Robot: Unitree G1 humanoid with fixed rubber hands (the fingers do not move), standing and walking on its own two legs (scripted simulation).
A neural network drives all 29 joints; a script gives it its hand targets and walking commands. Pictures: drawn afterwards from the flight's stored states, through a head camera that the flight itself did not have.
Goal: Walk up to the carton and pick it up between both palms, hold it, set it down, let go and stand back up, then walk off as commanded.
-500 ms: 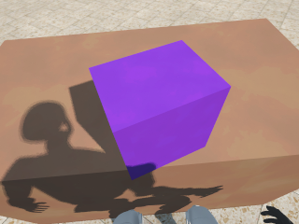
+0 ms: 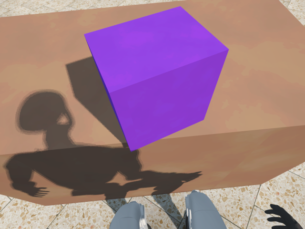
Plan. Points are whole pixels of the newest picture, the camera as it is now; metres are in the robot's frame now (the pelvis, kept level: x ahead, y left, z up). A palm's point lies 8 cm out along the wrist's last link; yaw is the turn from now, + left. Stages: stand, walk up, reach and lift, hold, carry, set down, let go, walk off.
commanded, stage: walk up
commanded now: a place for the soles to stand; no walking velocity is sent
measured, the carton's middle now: (153, 84) +0.40 +0.00 +0.15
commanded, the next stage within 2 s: none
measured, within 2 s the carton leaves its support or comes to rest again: neither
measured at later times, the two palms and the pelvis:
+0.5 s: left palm out of the picture +0.05 +0.33 -0.08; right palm out of the picture +0.05 -0.34 -0.08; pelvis -0.05 -0.01 +0.00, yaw -2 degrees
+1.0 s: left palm out of the picture +0.05 +0.34 -0.09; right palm out of the picture +0.03 -0.32 -0.07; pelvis -0.06 +0.01 +0.01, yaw -3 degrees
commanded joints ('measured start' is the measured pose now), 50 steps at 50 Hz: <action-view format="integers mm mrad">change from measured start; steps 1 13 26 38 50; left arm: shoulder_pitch -129 76 -132 85 -12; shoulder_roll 235 219 238 281 247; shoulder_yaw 99 120 99 133 114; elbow -90 -1 -83 -19 -20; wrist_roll -11 7 13 15 -3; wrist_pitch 14 -33 -27 -62 -25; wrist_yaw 40 0 13 9 5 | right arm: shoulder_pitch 44 -71 134 -88 -37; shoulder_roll -368 -257 -246 -181 -293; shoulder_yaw -170 -115 -131 -94 -132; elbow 18 -30 61 -35 8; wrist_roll -18 -1 -12 12 -7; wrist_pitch -42 -59 -55 -63 -78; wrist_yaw -18 -19 -1 -14 -17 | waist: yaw -41 33 -62 63 12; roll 111 120 31 -117 90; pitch -169 -307 -197 -352 -240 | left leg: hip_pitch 64 86 125 -117 52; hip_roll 393 267 134 109 340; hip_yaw -714 -373 -357 -176 -546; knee -805 -494 -517 -187 -670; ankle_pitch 23 245 -95 316 1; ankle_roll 135 129 -3 -4 118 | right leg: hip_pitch -232 50 -213 196 -96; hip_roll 70 46 15 -83 17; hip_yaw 96 -54 147 293 2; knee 258 -161 -139 -359 74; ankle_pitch -161 -53 -94 201 -120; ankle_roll -50 -59 -99 -168 -56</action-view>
